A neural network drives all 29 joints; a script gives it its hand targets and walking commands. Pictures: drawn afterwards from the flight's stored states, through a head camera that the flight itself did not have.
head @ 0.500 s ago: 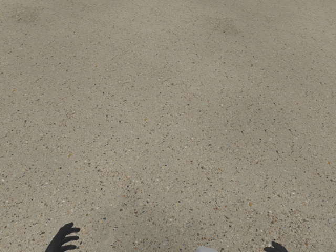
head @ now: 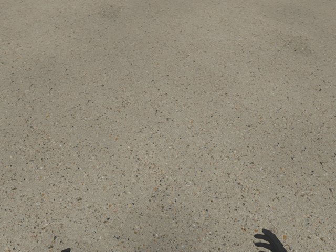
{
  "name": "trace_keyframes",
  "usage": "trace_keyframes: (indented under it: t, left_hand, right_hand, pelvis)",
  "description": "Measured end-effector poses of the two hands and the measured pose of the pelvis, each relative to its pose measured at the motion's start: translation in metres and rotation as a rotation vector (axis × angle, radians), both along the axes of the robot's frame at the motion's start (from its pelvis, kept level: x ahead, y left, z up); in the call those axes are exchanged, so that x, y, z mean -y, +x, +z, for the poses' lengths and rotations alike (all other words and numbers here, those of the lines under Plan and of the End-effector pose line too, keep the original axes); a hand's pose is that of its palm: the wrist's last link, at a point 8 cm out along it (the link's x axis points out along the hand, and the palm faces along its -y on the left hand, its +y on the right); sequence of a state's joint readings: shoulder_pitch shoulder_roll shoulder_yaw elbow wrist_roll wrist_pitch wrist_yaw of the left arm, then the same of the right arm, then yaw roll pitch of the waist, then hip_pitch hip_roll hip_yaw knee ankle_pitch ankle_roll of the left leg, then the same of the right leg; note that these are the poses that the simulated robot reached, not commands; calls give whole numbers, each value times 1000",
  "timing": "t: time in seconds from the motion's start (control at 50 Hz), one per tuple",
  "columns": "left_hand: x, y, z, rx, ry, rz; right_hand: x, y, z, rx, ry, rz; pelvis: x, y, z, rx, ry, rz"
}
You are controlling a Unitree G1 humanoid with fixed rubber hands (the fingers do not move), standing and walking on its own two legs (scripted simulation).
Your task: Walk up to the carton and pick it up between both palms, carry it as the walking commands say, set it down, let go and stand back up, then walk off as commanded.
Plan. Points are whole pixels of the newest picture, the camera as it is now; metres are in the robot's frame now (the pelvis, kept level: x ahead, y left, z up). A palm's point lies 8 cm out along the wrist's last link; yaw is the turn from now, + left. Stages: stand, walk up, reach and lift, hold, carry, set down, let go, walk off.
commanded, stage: stand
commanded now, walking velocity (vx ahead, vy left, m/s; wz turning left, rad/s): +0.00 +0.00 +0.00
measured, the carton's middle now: out of the picture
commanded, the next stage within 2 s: none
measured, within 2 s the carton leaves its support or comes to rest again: neither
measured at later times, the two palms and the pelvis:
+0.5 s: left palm out of the picture +0.03 +0.25 -0.11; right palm out of the picture +0.04 -0.24 -0.12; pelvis -0.02 +0.00 +0.01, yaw +1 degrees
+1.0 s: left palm out of the picture -0.03 +0.22 -0.13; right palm out of the picture -0.03 -0.24 -0.13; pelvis -0.02 -0.01 +0.01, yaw +1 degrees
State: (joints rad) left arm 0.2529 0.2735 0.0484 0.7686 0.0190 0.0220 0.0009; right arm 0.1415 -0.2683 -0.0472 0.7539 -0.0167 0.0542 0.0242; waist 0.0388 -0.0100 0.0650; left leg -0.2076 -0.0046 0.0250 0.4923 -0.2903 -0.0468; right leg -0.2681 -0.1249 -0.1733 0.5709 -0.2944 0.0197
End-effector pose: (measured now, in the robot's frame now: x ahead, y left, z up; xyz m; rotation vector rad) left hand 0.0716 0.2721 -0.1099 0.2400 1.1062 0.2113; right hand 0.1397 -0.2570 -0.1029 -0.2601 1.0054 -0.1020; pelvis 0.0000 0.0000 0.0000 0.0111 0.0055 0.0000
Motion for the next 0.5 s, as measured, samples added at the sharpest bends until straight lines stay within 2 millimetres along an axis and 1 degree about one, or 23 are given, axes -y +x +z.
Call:
trace_keyframes:
  t: [0.04, 0.08, 0.14, 0.22, 0.3, 0.34, 0.42, 0.5]
  left_hand:
    - [-5, -15, -7, -32, -28, 28]
    - [-6, -24, -10, -59, -55, 44]
    - [-5, -30, -11, -77, -77, 43]
    - [-2, -31, -10, -75, -75, 38]
    - [4, -32, -10, -61, -50, 31]
    - [10, -35, -6, -62, -46, 27]
    - [17, -39, 0, -58, -48, 25]
    - [23, -46, -1, -75, -47, 29]
  right_hand:
    - [-13, 2, 6, 10, -9, 20]
    - [-22, 0, 13, 17, -14, 30]
    - [-33, -3, 18, 23, -16, 34]
    - [-39, -11, 13, 19, 0, 27]
    - [-35, -24, -1, -1, 27, 6]
    - [-32, -34, -6, -24, 43, -14]
    - [-24, -63, -14, -101, 51, -42]
    - [-13, -95, -20, -181, 38, -75]
  pelvis:
    - [-5, -2, 2, 6, 4, 6]
    - [-9, -3, 6, 9, -7, 9]
    - [-12, -5, 10, 11, -19, 12]
    - [-13, -10, 11, 14, -18, 13]
    - [-8, -14, 6, 21, 8, 11]
    - [-7, -15, 7, 29, 4, 12]
    - [-3, -17, 11, 32, 0, 15]
    - [1, -19, 13, 33, -4, 15]
